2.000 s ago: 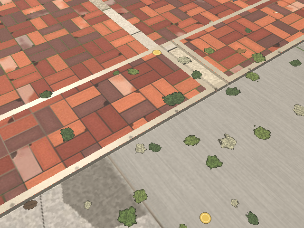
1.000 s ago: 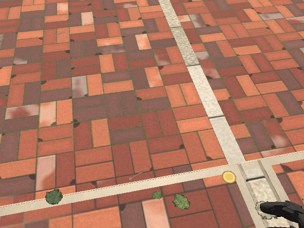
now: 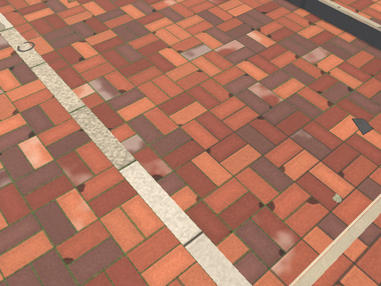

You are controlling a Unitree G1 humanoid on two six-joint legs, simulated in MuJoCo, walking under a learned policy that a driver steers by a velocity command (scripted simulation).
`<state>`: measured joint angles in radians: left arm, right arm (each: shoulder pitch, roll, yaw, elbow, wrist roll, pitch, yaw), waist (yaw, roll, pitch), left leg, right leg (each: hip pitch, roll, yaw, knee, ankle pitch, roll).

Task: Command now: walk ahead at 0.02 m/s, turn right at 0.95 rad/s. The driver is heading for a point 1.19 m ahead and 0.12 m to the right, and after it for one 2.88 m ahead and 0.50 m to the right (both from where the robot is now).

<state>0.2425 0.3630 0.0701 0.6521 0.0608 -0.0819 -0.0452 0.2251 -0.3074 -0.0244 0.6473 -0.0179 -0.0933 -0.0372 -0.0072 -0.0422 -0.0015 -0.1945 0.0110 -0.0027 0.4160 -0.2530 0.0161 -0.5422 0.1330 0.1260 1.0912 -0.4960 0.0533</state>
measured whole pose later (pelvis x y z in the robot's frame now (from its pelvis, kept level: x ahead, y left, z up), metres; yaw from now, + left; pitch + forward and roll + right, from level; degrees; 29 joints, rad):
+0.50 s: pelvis +0.11 -0.08 -0.01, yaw -27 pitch +0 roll -1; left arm 0.46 0.23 0.01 0.78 0.02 -0.05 -0.04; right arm 0.20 -0.26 0.00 0.68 -0.04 -0.06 0.03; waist 0.04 0.04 0.00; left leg -0.55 0.06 -0.04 0.89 -0.15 -0.04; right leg -0.15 0.16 0.11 0.47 -0.31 -0.11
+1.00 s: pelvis +0.50 -0.15 -0.14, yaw -7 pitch +2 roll +2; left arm 0.35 0.25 -0.01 0.85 0.03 -0.08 0.05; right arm 0.29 -0.31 -0.08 0.81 -0.02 -0.02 0.02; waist 0.00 -0.01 0.05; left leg -0.32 -0.16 0.03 0.55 -0.24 0.15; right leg -0.42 0.00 0.04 1.79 -0.51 0.00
